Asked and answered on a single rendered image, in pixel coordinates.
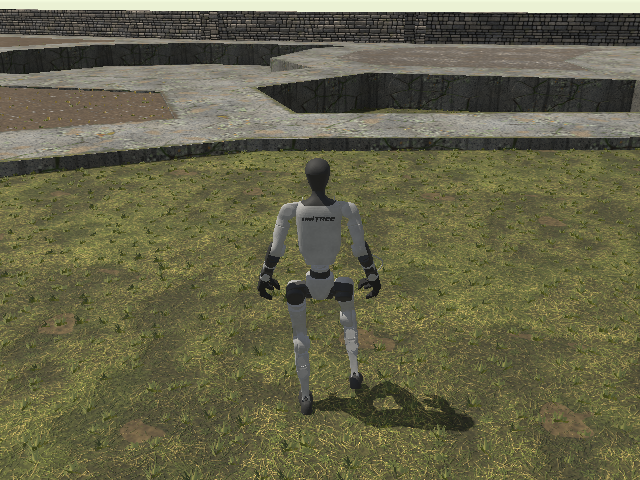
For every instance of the left robot shin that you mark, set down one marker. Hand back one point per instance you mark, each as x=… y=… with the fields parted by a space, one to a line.
x=302 y=369

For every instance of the left robot upper arm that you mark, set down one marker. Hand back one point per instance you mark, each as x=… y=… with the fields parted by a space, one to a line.
x=287 y=212

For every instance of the right robot hand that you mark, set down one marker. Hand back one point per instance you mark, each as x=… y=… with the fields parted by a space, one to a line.
x=368 y=284

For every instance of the robot left thigh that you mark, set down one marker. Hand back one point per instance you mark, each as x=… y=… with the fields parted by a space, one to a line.
x=296 y=301

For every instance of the left robot hand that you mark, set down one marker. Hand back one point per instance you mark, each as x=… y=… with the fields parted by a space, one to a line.
x=269 y=285

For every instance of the right robot forearm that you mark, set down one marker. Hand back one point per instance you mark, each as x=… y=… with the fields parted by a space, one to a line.
x=368 y=265

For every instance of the left robot forearm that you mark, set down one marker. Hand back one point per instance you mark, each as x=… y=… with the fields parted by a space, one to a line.
x=269 y=265

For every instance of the right robot upper arm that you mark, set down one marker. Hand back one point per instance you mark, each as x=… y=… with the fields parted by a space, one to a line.
x=350 y=211

